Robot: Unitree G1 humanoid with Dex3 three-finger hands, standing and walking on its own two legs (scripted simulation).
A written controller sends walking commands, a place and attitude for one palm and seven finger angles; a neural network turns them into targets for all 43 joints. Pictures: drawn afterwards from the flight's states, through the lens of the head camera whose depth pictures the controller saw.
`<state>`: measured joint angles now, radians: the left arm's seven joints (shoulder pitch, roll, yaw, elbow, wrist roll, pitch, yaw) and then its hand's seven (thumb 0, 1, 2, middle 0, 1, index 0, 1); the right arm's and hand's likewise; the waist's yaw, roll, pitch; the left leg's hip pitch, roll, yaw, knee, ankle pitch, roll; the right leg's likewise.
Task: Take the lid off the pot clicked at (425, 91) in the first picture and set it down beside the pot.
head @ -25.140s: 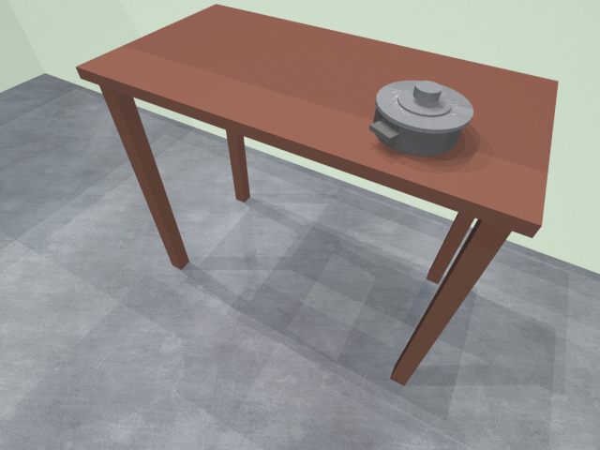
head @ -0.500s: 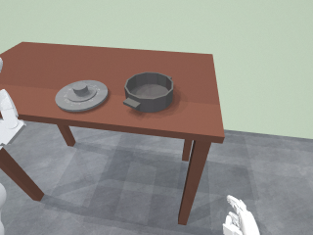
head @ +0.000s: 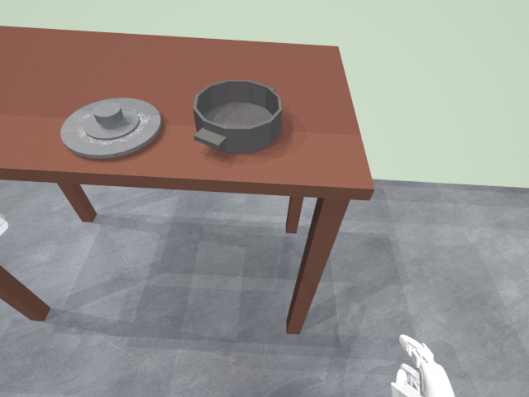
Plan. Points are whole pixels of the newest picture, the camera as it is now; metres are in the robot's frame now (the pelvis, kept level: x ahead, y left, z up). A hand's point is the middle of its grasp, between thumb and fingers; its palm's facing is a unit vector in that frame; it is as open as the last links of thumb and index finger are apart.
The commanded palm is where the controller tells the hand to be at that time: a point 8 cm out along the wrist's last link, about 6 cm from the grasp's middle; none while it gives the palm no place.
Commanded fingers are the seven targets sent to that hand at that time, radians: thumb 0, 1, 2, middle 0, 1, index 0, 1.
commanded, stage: step back with the hand held close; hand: left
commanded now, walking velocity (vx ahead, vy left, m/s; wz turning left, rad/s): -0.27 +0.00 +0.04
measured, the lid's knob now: (108, 113) +0.56 +0.33 +0.11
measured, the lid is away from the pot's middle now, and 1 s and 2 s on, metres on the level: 0.24 0.24 0.24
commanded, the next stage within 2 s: stop stepping back and stand still in 0.68 s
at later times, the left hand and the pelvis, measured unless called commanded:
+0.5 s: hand out of the picture +0.10 +0.23 +0.30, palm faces +0.54 -0.76 -0.36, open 7.4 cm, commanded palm +0.04 +0.28 +0.29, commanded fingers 0.00 0.90 0.90 -0.20 -0.30 -0.20 -0.30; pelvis -0.09 +0.00 -0.01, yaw +0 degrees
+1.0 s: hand out of the picture -0.03 +0.21 +0.30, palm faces +0.45 -0.74 -0.50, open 7.4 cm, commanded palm -0.07 +0.29 +0.29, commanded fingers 0.00 0.90 0.90 -0.20 -0.30 -0.20 -0.30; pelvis -0.21 +0.01 +0.00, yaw -2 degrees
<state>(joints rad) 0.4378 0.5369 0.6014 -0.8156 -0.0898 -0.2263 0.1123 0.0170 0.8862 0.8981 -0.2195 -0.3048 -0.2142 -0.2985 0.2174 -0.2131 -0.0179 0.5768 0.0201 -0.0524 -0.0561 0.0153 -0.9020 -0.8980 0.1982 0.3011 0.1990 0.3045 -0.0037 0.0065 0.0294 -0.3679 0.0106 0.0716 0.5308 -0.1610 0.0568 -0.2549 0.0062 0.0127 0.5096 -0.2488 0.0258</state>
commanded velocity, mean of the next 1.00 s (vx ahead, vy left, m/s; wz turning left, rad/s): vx -0.19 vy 0.00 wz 0.02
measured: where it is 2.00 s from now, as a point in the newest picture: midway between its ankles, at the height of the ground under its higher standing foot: outside the picture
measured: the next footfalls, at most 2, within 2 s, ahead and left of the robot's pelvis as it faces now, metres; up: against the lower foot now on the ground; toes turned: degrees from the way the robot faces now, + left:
right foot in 0.48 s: -0.05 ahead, -0.12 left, +0.00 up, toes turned -2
left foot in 0.68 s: -0.05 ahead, +0.15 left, +0.00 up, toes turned +0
